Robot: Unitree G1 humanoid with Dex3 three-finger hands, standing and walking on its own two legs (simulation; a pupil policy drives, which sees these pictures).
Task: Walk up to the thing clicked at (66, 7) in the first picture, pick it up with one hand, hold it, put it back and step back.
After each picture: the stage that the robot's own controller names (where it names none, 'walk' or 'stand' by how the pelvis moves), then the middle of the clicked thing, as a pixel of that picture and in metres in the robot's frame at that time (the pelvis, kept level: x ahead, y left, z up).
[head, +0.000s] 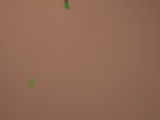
stand; (66, 4) +2.26 +0.18 -0.72
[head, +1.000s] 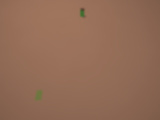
walk; (82, 12) +2.10 +0.02 -0.69
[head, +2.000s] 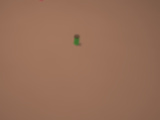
walk; (76, 39) +1.44 +0.00 -0.69
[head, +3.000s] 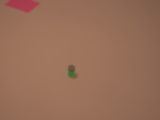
walk; (71, 71) +0.90 +0.05 -0.70
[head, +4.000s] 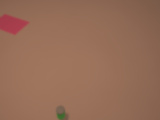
walk; (60, 112) +0.53 +0.13 -0.70
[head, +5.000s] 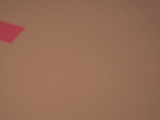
stand; out of the picture +0.35 +0.15 -0.70
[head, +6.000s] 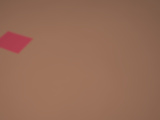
stand; out of the picture +0.33 +0.14 -0.73
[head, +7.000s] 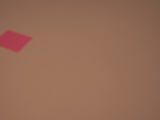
stand; out of the picture +0.33 +0.14 -0.73
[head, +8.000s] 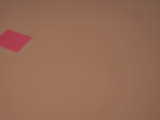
stand; out of the picture +0.31 +0.15 -0.73
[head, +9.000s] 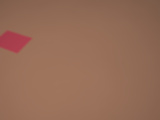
stand; out of the picture +0.31 +0.15 -0.73
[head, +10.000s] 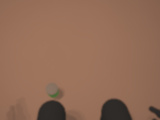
go down; (52, 90) +0.38 +0.14 -0.47
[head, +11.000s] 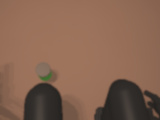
go down; (44, 72) +0.41 +0.16 -0.32
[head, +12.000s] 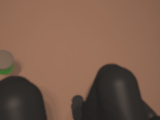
close in; (3, 63) +0.40 +0.19 -0.24
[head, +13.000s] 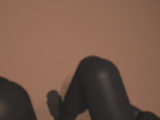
close; out of the picture +0.41 +0.22 -0.23
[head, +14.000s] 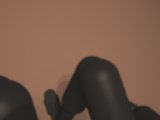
lift; out of the picture +0.40 +0.22 -0.23
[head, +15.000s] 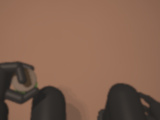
lift; (26, 84) +0.32 +0.20 -0.07
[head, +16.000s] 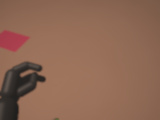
close; out of the picture +0.47 +0.19 -0.70
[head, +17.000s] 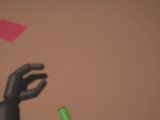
hold; (64, 115) +0.48 +0.13 -0.71
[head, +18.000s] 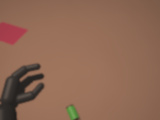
stand; (72, 113) +0.52 +0.07 -0.71
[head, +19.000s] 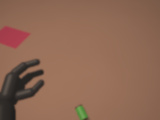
stand; (81, 113) +0.54 +0.01 -0.71
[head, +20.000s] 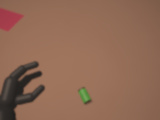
stand; (84, 95) +0.58 -0.05 -0.67
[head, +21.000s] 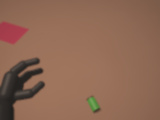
stand; (93, 104) +0.58 -0.10 -0.70
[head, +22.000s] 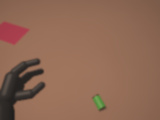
stand; (98, 102) +0.59 -0.14 -0.70
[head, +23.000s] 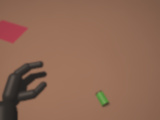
stand; (102, 98) +0.61 -0.18 -0.71
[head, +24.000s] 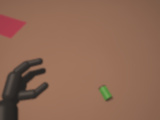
stand; (105, 92) +0.63 -0.21 -0.69
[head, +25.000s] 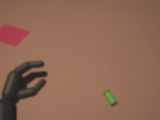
stand; (110, 98) +0.64 -0.24 -0.71
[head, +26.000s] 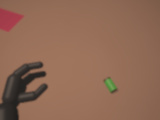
stand; (110, 84) +0.65 -0.26 -0.67
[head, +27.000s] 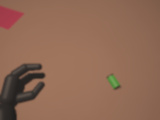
stand; (113, 81) +0.67 -0.29 -0.67
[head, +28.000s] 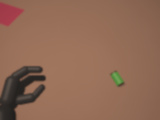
stand; (117, 78) +0.67 -0.31 -0.66
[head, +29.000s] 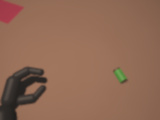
hold; (120, 75) +0.69 -0.34 -0.65
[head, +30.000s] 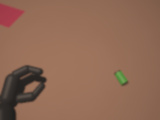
hold; (121, 77) +0.69 -0.35 -0.66
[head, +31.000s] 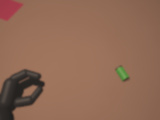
hold; (122, 73) +0.69 -0.36 -0.65
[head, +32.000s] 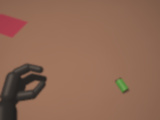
hold; (121, 85) +0.69 -0.36 -0.69
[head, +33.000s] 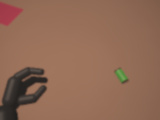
hold; (121, 75) +0.70 -0.36 -0.67
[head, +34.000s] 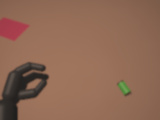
hold; (123, 87) +0.68 -0.36 -0.69
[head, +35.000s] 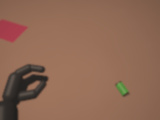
close; (122, 88) +0.69 -0.36 -0.70
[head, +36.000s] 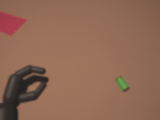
close; (122, 83) +0.69 -0.36 -0.69
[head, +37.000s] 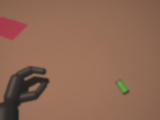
hold; (122, 86) +0.69 -0.36 -0.70
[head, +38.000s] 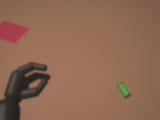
close; (123, 90) +0.68 -0.36 -0.70
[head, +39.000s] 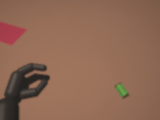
hold; (121, 90) +0.68 -0.36 -0.71
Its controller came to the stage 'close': yes
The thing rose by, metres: 0.35
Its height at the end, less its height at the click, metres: -0.02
